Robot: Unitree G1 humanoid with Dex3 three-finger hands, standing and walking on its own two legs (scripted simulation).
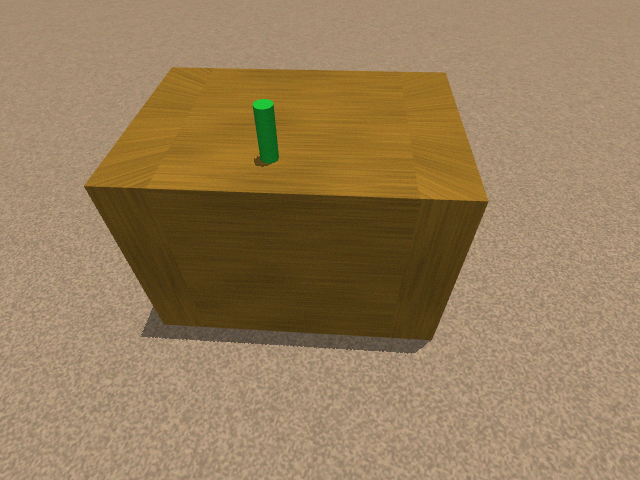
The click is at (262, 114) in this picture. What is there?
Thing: slim round
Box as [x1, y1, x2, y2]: [253, 99, 278, 163]
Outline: 260,99 253,103 253,110 260,158 263,162 269,163 277,160 278,158 272,101 268,99
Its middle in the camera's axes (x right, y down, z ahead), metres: -0.13 -0.25 +0.97
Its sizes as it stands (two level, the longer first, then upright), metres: 0.048 0.048 0.152
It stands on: a support 0.65 m high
